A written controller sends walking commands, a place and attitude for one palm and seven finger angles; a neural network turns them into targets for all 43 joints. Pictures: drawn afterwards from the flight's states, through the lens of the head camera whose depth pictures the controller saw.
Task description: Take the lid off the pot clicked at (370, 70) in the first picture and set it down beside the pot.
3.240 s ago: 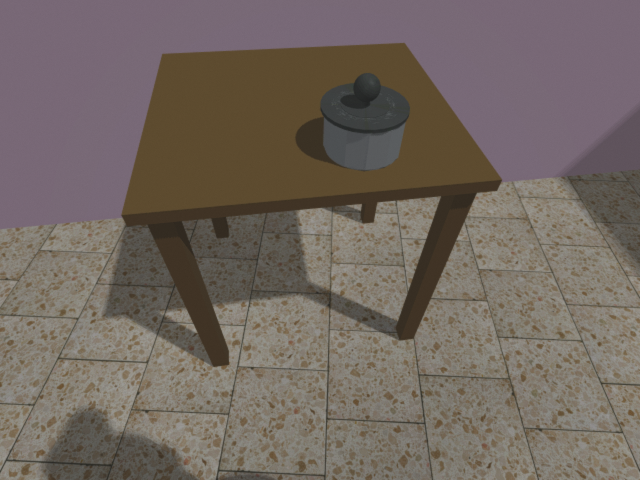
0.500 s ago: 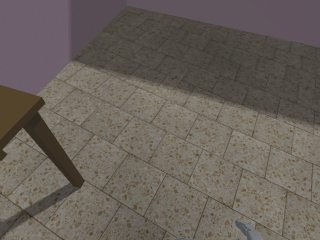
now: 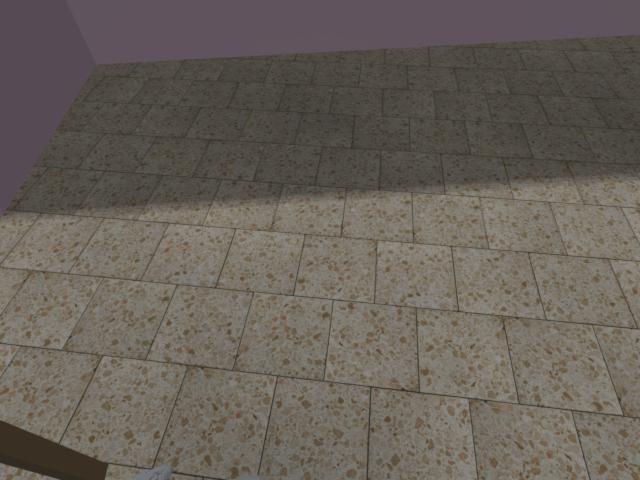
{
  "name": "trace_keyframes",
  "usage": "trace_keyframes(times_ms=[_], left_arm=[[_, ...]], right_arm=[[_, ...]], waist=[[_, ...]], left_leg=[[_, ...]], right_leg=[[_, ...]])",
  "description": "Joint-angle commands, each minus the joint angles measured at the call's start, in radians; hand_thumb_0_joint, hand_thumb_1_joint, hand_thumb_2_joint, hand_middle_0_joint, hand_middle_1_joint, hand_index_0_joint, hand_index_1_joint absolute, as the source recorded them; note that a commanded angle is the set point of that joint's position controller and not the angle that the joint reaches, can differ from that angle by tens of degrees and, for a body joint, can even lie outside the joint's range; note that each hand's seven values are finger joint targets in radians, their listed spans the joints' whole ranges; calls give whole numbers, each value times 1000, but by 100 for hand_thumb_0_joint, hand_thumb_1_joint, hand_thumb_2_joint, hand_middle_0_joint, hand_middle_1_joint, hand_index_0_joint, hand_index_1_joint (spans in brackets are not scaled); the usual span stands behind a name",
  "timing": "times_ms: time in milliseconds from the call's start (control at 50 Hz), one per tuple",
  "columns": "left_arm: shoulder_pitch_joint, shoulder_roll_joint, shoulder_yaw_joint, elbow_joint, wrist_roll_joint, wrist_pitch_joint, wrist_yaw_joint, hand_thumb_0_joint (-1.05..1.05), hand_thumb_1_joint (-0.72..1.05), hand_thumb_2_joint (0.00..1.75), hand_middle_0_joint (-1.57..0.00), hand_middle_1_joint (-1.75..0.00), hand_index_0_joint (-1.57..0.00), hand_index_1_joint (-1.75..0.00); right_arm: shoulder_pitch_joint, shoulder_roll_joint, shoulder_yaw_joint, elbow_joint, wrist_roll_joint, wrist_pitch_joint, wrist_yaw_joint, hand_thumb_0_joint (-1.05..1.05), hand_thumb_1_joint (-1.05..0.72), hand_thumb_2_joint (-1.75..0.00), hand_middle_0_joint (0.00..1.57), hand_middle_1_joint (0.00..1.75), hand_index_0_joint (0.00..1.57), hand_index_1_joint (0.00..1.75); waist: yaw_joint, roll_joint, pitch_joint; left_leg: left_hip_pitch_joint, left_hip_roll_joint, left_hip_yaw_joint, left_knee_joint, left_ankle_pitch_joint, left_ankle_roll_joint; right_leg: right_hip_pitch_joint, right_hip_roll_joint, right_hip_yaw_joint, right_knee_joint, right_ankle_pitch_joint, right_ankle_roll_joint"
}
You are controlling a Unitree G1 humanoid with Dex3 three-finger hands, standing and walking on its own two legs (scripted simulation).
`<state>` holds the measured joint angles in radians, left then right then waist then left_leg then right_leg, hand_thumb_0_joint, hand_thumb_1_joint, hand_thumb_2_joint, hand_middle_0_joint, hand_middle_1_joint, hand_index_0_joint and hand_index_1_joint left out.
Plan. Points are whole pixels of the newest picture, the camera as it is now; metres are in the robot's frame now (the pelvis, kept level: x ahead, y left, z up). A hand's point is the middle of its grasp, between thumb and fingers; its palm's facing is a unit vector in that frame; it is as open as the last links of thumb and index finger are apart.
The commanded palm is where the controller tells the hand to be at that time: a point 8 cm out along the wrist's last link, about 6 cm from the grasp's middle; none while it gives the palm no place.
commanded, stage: walk to a spot facing it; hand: left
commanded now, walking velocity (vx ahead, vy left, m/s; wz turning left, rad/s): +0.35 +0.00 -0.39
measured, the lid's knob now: out of the picture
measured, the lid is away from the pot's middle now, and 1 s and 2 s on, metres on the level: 0.01 0.01 0.01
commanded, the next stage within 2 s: turn to face it in 0.62 s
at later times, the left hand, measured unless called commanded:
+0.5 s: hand (194, 390) +0.28 +0.23 -0.17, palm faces -0.21 -0.96 -0.16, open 7.4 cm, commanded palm none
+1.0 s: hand (301, 282) +0.48 +0.06 -0.15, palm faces -0.41 -0.89 -0.18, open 7.4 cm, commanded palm none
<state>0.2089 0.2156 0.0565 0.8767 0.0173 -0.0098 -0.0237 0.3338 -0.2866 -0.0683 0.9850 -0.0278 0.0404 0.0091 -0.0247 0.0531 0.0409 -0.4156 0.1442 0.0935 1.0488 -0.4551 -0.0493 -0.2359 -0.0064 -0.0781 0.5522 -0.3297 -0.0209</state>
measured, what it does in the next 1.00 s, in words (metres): walks ahead, turning right: left foot, then right foot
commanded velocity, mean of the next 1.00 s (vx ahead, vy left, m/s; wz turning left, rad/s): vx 0.11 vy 0.00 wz -0.16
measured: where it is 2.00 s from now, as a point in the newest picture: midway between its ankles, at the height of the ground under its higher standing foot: (347, 464)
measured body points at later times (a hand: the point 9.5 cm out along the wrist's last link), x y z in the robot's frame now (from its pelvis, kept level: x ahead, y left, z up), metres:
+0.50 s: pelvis +0.20 +0.05 +0.01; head +0.23 +0.07 +0.46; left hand +0.29 +0.28 -0.16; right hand +0.20 -0.20 -0.12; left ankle +0.24 +0.12 -0.73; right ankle +0.13 -0.08 -0.63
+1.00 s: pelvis +0.28 -0.02 +0.00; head +0.30 -0.05 +0.45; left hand +0.50 +0.11 -0.13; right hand +0.16 -0.21 -0.17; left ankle +0.28 +0.11 -0.67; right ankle +0.29 -0.13 -0.73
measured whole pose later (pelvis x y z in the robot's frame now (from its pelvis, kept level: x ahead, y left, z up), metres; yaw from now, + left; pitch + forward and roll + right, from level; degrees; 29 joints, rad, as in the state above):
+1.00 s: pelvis +0.28 -0.02 +0.00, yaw -21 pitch -1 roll +0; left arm 0.07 0.12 0.01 0.94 0.03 -0.01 0.02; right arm 0.34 -0.14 -0.04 1.07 -0.01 0.04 -0.01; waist -0.08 0.03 0.07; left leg -0.38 0.11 0.09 1.05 -0.52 -0.05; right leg -0.31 -0.07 -0.20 0.56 -0.23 -0.04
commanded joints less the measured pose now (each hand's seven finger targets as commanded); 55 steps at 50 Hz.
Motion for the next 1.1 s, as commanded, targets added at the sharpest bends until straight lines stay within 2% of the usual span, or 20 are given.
trace_keyframes(times_ms=[0,180,200,240,260,280,300,340,400,480,700,740,760,780,800,820,840,880,960,1080], left_arm=[[98,170,45,-6,1,-32,26,0,90,90,-20,-30,-20,-30],[139,179,44,52,6,-47,27,0,90,90,-20,-30,-20,-30],[131,179,45,55,5,-46,27,0,90,90,-20,-30,-20,-30],[108,160,47,62,0,-47,26,0,90,90,-20,-30,-20,-30],[122,114,45,51,-8,-44,21,0,90,90,-20,-30,-20,-30],[173,49,34,36,-16,-40,13,0,90,90,-20,-30,-20,-30],[127,73,37,21,-4,-37,16,0,90,90,-20,-30,-20,-30],[69,59,33,37,7,-32,6,0,90,90,-20,-30,-20,-30],[136,20,35,72,14,5,-8,0,90,90,-20,-30,-20,-30],[122,2,39,59,11,37,-4,0,90,90,-20,-30,-20,-30],[-131,4,19,-46,9,38,-7,0,90,90,-20,-30,-20,-30],[-94,10,11,-33,14,20,7,0,90,90,-20,-30,-20,-30],[-15,14,10,-4,16,10,14,0,90,90,-20,-30,-20,-30],[74,54,17,32,21,-7,23,0,90,90,-20,-30,-20,-30],[155,147,31,64,24,-28,41,0,90,90,-20,-30,-20,-30],[194,181,26,86,-2,-31,43,0,90,90,-20,-30,-20,-30],[113,157,16,77,-2,-25,51,0,90,90,-20,-30,-20,-30],[22,123,17,63,4,-19,65,0,90,90,-20,-30,-20,-30],[-71,102,23,38,8,2,74,0,90,90,-20,-30,-20,-30],[-50,114,47,28,12,16,71,0,90,90,-20,-30,-20,-30]], right_arm=[[-156,-33,-8,-150,-4,-69,9,0,-90,-90,20,30,20,30],[-215,5,0,-168,11,-98,20,0,-90,-90,20,30,20,30],[-198,4,-4,-159,11,-103,17,0,-90,-90,20,30,20,30],[-7,-41,-17,-94,6,-115,-3,0,-90,-90,20,30,20,30],[153,-131,-40,-51,-5,-120,-19,0,-90,-90,20,30,20,30],[238,-229,-58,-35,-13,-120,-24,0,-90,-90,20,30,20,30],[205,-195,-39,-42,-7,-104,-27,0,-90,-90,20,30,20,30],[22,-66,-6,-82,-3,-113,-25,0,-90,-90,20,30,20,30],[-12,13,20,-65,9,-133,-36,0,-90,-90,20,30,20,30],[7,19,8,-56,15,-129,-43,0,-90,-90,20,30,20,30],[76,-38,-10,-19,-1,-83,-34,0,-90,-90,20,30,20,30],[96,-31,-7,-2,-1,-79,-32,0,-90,-90,20,30,20,30],[87,-25,-2,8,2,-78,-31,0,-90,-90,20,30,20,30],[91,-2,5,15,11,-80,-27,0,-90,-90,20,30,20,30],[111,68,22,5,23,-80,-23,0,-90,-90,20,30,20,30],[92,72,27,-4,33,-60,-30,0,-90,-90,20,30,20,30],[91,75,26,4,31,-47,-35,0,-90,-90,20,30,20,30],[68,93,28,26,25,-30,-32,0,-90,-90,20,30,20,30],[71,92,13,37,19,-8,-24,0,-90,-90,20,30,20,30],[1,100,1,-19,14,-13,-7,0,-90,-90,20,30,20,30]], waist=[[49,-198,36],[52,-219,33],[39,-206,37],[-48,-125,-43],[-110,42,-146],[-108,351,-218],[-95,252,-151],[-21,88,26],[44,103,11],[52,48,-37],[-31,103,1],[-22,71,-32],[19,36,-72],[59,-36,-132],[83,-260,-252],[84,-253,-309],[51,-158,-211],[37,-234,-147],[1,-193,-64],[24,-224,-31]], left_leg=[[-246,12,-28,-16,117,-30],[-81,-59,7,-339,219,-11],[-12,-78,22,-388,222,-5],[294,-104,19,-527,268,10],[505,49,-165,-586,167,51],[610,340,-561,-753,64,136],[499,373,-641,-831,-57,185],[253,313,-439,-861,-15,153],[206,196,-119,-824,423,67],[279,203,26,-786,688,121],[390,231,153,-678,775,148],[359,226,134,-587,819,137],[337,194,149,-503,821,114],[228,151,163,-371,707,74],[4,33,193,-154,239,17],[27,-28,57,-40,-200,-1],[33,-7,-18,-29,-190,12],[-31,-12,-43,53,-126,4],[-3,-21,-24,32,-35,-7],[20,-40,40,-228,18,-7]], right_leg=[[122,-248,315,-320,141,-163],[123,-208,304,-273,231,-138],[96,-201,302,-250,248,-131],[9,-127,254,-18,357,-88],[-113,-46,195,238,227,-49],[-317,80,73,578,-239,5],[-371,23,162,718,-224,-13],[-406,-74,133,789,-52,-4],[-325,-87,108,736,86,33],[-378,-95,73,684,110,67],[-313,-75,-39,210,68,54],[-162,-47,-48,86,79,32],[-40,-22,-64,-3,171,28],[158,-66,-19,-74,368,13],[391,-325,242,-73,752,-79],[339,-445,299,-121,906,-193],[222,-429,216,-167,786,-208],[158,-387,178,-182,670,-175],[-2,-361,27,-240,405,-133],[-13,-375,-31,-192,231,-100]])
